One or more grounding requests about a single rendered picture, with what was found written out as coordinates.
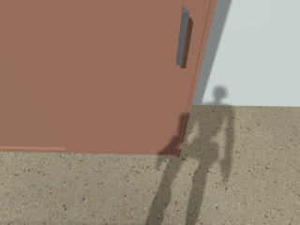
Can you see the wardrobe door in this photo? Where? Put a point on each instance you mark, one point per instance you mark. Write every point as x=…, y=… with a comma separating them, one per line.
x=103, y=73
x=21, y=123

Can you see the handle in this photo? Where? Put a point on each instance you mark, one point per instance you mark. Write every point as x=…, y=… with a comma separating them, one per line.
x=182, y=36

